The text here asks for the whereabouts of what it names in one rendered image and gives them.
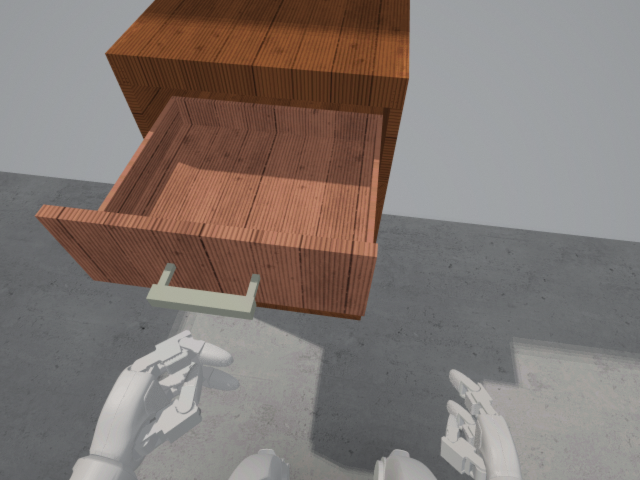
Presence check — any left robot forearm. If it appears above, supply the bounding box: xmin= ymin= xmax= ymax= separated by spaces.
xmin=70 ymin=455 xmax=138 ymax=480

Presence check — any handle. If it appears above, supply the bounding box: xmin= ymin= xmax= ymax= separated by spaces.
xmin=146 ymin=263 xmax=260 ymax=320

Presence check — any robot right shin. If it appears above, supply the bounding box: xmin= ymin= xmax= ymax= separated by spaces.
xmin=388 ymin=449 xmax=410 ymax=458

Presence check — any drawer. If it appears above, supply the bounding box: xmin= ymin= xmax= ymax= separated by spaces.
xmin=35 ymin=96 xmax=383 ymax=316

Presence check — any left robot hand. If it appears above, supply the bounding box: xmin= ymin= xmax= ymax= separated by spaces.
xmin=90 ymin=330 xmax=240 ymax=471

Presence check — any cabinet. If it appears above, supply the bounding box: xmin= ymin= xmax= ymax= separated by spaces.
xmin=105 ymin=0 xmax=410 ymax=320

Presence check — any right robot hand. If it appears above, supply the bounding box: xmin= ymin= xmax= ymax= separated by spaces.
xmin=440 ymin=369 xmax=523 ymax=480

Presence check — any left robot thigh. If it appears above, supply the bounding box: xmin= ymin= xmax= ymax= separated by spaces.
xmin=228 ymin=454 xmax=290 ymax=480

